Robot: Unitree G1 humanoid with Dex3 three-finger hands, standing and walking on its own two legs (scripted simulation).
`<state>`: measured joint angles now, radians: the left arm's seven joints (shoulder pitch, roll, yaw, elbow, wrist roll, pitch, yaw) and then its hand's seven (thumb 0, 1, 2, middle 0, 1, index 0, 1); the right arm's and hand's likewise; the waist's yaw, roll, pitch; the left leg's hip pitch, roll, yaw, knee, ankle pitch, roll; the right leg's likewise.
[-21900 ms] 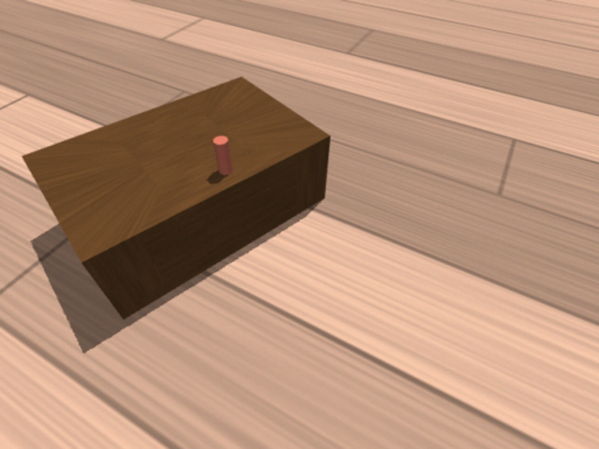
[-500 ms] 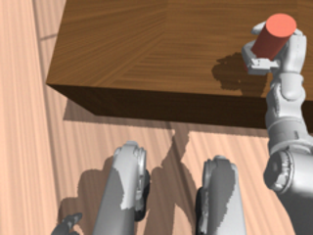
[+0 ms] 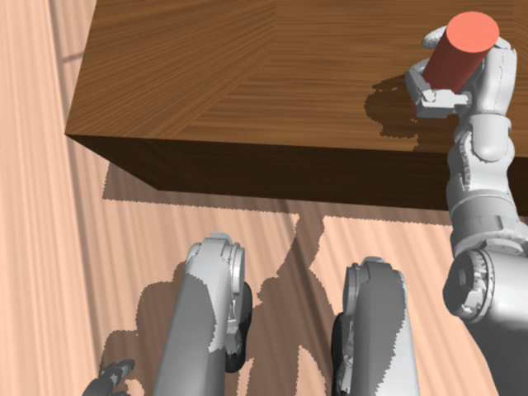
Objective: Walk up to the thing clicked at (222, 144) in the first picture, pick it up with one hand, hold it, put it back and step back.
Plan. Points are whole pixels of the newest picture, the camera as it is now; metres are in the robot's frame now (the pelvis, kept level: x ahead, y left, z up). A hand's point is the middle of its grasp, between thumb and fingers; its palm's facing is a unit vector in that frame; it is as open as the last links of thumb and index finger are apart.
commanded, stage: loosen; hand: right
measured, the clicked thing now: (446, 72) +0.55 -0.16 +0.00
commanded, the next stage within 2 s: open in 0.16 s
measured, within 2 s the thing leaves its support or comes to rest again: neither
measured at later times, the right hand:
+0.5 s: hand (438, 72) +0.55 -0.15 +0.00, palm faces +0.06 +1.00 -0.03, open 9.5 cm
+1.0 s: hand out of the picture +0.57 -0.21 +0.09, palm faces +0.15 +0.99 -0.08, open 16.1 cm
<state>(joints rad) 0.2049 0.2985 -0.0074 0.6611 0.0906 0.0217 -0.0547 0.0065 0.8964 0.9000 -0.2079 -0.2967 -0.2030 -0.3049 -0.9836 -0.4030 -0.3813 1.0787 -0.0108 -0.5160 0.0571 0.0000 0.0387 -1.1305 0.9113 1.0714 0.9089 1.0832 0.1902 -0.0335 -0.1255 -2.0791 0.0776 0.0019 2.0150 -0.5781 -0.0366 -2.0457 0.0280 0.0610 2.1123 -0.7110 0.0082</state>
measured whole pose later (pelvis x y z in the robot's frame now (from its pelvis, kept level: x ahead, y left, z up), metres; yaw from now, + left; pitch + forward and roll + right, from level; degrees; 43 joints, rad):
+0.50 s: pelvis +0.00 +0.00 +0.00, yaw +0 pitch +37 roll +3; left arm 0.21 0.31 -0.01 0.66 0.08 0.03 -0.05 0.01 0.92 0.89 -0.21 -0.30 -0.21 -0.30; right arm -1.01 -0.42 -0.38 1.10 0.00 -0.51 0.07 0.00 0.11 -0.51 0.86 0.67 0.85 0.68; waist 0.19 -0.03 -0.13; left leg -2.09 0.08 0.01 2.03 -0.58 -0.03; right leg -2.05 0.03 0.07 2.12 -0.71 0.02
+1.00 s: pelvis +0.01 +0.00 +0.04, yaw +0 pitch +36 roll +4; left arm 0.22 0.30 -0.01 0.65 0.03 0.06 -0.01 0.01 0.90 0.89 -0.20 -0.29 -0.20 -0.30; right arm -1.00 -0.54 -0.45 1.01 0.02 -0.37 0.12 -0.01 0.35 -0.13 0.18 0.13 0.17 0.13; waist 0.16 -0.05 -0.15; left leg -1.93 0.07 0.01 1.88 -0.57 -0.04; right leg -1.90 0.01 0.06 1.98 -0.71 0.00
